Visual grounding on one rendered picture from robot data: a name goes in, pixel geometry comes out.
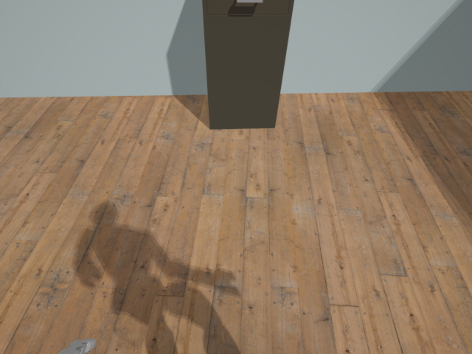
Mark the cabinet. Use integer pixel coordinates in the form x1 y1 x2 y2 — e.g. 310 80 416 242
202 0 294 130

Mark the robot left hand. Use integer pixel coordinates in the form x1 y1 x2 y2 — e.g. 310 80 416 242
58 339 96 354

